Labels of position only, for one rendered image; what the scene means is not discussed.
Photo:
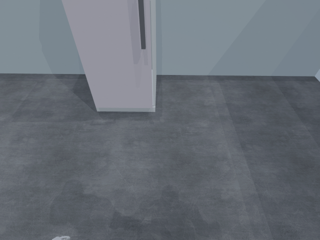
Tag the fridge door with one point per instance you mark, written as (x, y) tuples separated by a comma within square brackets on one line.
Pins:
[(108, 39)]

